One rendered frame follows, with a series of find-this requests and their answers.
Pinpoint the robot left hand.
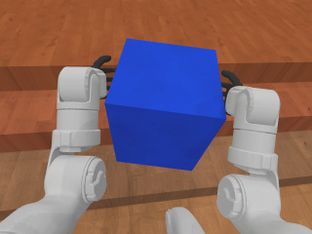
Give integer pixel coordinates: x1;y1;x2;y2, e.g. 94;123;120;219
91;56;116;99

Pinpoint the robot right upper arm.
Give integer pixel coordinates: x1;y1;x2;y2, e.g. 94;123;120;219
216;174;312;234

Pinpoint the right robot forearm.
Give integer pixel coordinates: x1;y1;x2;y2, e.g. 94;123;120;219
225;86;281;210

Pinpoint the robot left upper arm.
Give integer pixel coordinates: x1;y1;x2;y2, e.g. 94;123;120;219
0;155;107;234

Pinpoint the carton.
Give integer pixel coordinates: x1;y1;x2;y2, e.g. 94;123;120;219
104;38;227;171

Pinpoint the right robot thigh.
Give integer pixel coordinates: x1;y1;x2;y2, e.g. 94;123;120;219
165;207;206;234

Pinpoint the robot right hand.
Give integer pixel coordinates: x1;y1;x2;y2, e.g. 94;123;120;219
220;70;243;116

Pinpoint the left robot forearm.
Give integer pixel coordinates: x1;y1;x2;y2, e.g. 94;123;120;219
44;66;107;192

